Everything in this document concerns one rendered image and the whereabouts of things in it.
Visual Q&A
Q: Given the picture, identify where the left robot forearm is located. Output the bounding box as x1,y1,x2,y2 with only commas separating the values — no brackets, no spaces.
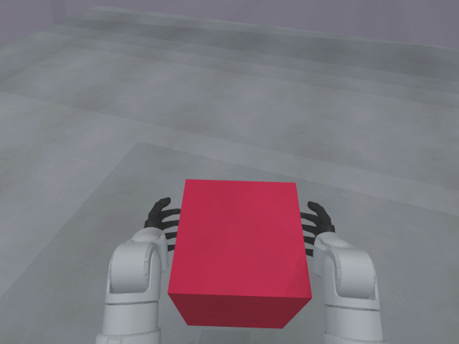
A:
95,227,169,344

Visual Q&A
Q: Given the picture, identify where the right robot forearm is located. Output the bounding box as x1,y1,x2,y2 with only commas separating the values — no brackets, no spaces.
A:
312,232,389,344

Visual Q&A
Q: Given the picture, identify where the carton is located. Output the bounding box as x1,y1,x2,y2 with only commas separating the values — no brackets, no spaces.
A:
168,179,312,329

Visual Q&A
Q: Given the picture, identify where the left robot hand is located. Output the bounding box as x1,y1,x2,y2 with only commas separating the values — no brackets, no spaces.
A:
144,197,181,252

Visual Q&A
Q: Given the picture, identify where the right robot hand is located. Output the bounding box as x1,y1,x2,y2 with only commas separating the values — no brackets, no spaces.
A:
300,201,335,257

